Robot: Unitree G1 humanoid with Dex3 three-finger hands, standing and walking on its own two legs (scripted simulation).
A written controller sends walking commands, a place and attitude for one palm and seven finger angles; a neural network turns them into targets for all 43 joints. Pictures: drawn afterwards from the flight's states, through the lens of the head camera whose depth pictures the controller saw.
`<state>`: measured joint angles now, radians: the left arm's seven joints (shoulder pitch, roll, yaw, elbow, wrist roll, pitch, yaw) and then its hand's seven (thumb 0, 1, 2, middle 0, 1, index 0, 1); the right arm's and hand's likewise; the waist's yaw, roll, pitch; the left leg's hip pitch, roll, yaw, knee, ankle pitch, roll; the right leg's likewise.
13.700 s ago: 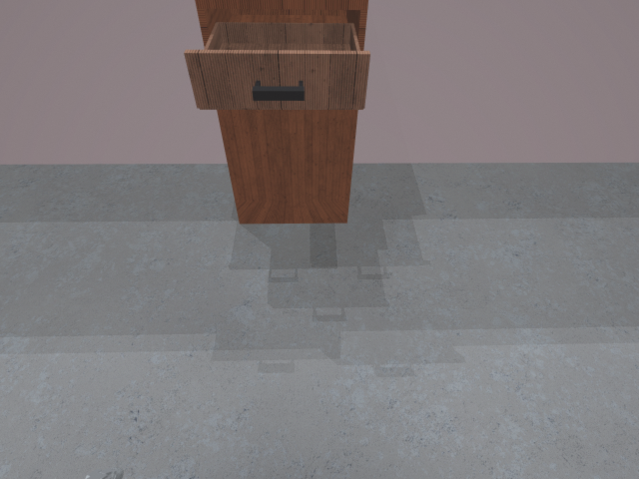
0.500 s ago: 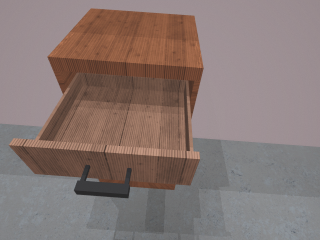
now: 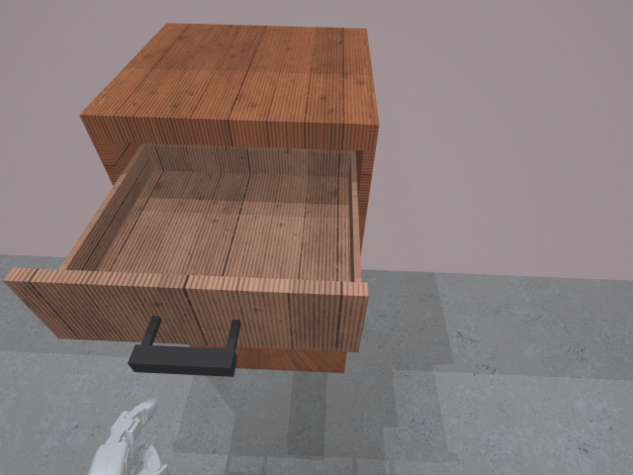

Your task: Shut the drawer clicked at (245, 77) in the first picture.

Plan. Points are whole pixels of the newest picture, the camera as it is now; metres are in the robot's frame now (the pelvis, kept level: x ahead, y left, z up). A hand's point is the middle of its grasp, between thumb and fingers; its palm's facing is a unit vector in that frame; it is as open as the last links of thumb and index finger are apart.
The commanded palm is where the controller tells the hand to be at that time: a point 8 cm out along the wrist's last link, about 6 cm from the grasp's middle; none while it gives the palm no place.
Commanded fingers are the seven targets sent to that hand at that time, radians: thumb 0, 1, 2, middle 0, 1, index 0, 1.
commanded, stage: raise the hand and make a fist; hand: left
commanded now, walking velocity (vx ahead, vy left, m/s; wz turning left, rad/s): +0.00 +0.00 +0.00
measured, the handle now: (189, 343) +0.27 +0.17 +0.04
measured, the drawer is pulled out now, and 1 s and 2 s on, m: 0.29 0.29 0.29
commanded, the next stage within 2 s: bring the fist close to the handle in 1.74 s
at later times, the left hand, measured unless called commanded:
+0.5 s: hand (188, 466) +0.14 +0.15 +0.02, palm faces +0.00 -1.00 -0.08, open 4.7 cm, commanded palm +0.09 +0.21 +0.03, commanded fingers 0.00 0.90 0.90 -0.88 -1.04 -0.88 -1.04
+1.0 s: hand (159, 461) +0.13 +0.16 +0.08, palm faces +0.01 -1.00 -0.07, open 3.0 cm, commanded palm +0.07 +0.20 +0.09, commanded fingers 0.00 0.90 0.90 -1.38 -1.58 -1.38 -1.58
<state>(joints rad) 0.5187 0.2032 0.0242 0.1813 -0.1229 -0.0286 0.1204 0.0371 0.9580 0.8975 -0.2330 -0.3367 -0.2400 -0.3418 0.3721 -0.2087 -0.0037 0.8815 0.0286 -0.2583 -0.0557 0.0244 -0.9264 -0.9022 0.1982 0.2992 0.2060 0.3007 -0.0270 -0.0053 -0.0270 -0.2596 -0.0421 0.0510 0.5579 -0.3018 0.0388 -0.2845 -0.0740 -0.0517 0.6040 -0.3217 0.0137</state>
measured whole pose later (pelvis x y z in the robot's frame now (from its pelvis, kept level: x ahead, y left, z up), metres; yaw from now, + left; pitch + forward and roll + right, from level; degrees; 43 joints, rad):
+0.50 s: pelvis -0.02 -0.05 -0.05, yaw +2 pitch +8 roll -1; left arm 0.56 0.24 0.19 -0.11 -0.30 -0.35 -0.37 0.01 0.89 0.90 -0.69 -0.83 -0.69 -0.83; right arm 0.20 -0.18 0.03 0.54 0.05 -0.27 -0.06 0.01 -0.90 -0.90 0.20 0.30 0.21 0.30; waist 0.03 0.04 -0.12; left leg -0.68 0.04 -0.05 1.00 -0.47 -0.03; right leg -0.65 0.00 -0.14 0.98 -0.48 -0.06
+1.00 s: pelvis +0.00 -0.01 -0.03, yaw +1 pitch +5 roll -2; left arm 0.79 0.22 0.13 -0.44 -0.27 -0.29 -0.27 0.01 0.90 0.90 -1.19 -1.37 -1.19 -1.37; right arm 0.22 -0.21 0.00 0.53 0.07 -0.37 -0.04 0.01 -0.90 -0.90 0.19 0.30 0.20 0.30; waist 0.04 0.03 -0.12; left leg -0.51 0.02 0.01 0.88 -0.46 0.01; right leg -0.48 -0.02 -0.09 0.83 -0.43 -0.01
